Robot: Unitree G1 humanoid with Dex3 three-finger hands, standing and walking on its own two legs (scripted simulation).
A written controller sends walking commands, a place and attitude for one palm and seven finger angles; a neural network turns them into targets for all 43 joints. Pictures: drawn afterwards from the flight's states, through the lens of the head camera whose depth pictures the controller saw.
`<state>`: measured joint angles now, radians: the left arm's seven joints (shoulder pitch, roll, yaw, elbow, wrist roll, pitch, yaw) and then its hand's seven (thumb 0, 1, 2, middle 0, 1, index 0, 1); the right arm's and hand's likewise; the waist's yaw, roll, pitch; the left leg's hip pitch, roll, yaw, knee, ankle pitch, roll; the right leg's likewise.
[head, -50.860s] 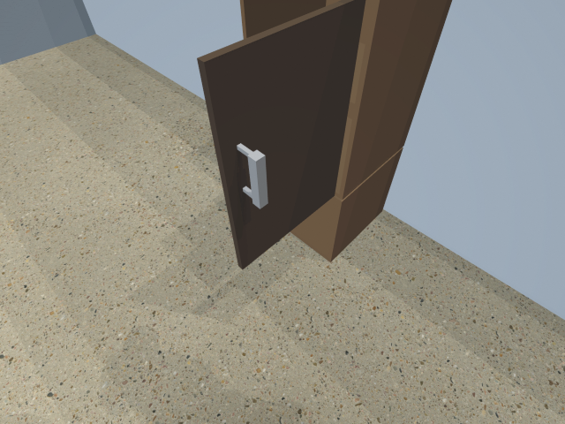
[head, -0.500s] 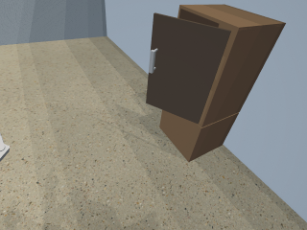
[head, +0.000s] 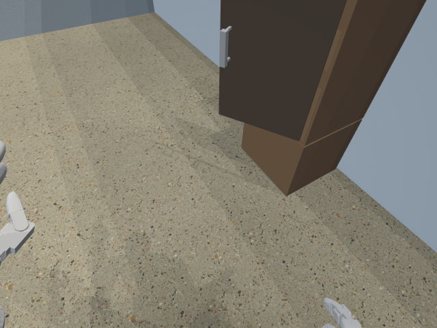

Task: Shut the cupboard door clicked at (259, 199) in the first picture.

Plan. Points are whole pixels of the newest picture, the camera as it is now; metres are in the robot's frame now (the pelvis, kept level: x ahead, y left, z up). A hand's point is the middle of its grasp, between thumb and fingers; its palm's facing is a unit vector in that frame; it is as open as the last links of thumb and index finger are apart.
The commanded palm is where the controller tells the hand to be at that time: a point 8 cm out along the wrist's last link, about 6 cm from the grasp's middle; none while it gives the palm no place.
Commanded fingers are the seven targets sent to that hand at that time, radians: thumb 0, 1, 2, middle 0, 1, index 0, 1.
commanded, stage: stop stepping back and stand still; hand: left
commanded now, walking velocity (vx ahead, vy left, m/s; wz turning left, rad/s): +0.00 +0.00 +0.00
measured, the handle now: (226, 46) +1.05 +0.04 +0.02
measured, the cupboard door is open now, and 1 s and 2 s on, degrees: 31 31 31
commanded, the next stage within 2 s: let the arm hang, fingers relaxed in 0.68 s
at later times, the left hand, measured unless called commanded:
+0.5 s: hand (70, 195) +0.27 +0.24 +0.15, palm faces +0.37 -0.79 -0.49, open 7.5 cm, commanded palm +0.21 +0.28 +0.19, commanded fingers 0.00 0.90 0.90 -0.20 -0.30 -0.20 -0.30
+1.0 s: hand (122, 321) +0.16 +0.20 -0.11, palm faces -0.04 -0.96 -0.27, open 7.4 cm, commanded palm none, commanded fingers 0.00 0.90 0.90 -0.20 -0.30 -0.20 -0.30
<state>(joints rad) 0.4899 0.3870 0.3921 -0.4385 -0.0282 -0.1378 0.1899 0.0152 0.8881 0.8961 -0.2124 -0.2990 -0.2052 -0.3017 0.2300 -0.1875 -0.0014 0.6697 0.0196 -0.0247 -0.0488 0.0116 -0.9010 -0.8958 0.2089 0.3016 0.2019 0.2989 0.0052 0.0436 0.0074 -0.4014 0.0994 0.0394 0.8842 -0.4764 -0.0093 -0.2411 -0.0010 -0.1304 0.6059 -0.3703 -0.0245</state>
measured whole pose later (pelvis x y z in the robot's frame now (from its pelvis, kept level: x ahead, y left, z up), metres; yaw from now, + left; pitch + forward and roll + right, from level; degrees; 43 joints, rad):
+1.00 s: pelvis +0.02 +0.01 +0.01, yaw -1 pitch +0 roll +0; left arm 0.29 0.22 0.00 0.58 0.02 0.07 0.01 0.01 0.90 0.90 -0.20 -0.30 -0.19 -0.30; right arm 0.18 -0.27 0.01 0.79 -0.02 0.01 0.02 0.01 -0.91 -0.90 0.20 0.30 0.20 0.30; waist -0.03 0.03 -0.01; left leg -0.33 0.00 0.08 0.59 -0.27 0.03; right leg -0.27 -0.04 -0.05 0.61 -0.34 0.01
